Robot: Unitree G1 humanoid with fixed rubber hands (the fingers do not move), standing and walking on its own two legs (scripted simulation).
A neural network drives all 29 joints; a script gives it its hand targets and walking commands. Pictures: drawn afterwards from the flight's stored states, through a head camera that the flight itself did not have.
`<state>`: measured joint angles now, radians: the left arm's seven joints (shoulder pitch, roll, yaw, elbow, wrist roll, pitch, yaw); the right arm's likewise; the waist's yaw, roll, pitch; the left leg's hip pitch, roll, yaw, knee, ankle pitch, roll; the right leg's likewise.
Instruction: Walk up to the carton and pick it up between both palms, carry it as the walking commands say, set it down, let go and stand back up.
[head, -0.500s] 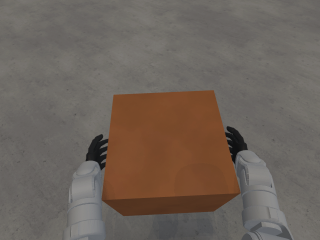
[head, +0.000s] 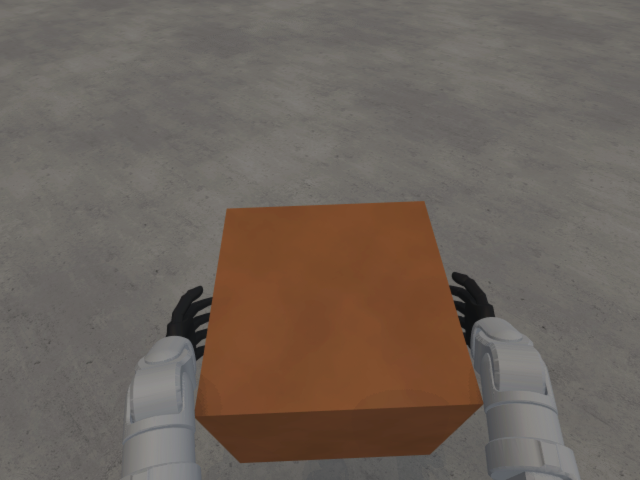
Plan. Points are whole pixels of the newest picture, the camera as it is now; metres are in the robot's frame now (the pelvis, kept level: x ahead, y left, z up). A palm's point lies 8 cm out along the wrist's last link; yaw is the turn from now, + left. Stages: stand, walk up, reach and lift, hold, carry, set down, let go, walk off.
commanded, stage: reach and lift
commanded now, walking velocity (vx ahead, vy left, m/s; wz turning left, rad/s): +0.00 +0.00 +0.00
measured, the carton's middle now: (330, 334) +0.33 +0.01 -0.03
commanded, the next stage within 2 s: hold in 0.76 s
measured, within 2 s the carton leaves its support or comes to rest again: neither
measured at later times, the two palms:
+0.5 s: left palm (187, 338) +0.28 +0.20 +0.04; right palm (482, 332) +0.29 -0.19 +0.04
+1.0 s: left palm (185, 346) +0.27 +0.20 +0.04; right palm (483, 340) +0.28 -0.19 +0.03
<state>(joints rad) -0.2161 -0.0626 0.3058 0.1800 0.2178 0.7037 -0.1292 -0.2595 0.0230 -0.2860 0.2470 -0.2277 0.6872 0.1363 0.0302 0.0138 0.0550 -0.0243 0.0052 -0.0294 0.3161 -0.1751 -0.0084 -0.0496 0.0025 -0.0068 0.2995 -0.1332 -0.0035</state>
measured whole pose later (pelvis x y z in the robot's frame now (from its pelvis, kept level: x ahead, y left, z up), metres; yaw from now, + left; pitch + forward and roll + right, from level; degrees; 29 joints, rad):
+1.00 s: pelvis +0.01 +0.00 +0.00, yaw +0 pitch -6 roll +0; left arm -0.13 -0.05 0.25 0.07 0.19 0.73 -0.13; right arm -0.15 0.03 -0.24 0.10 -0.20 0.72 0.12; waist 0.01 0.01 0.06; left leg -0.01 0.00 -0.02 0.26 -0.16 0.00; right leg -0.04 0.00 0.00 0.25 -0.12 0.00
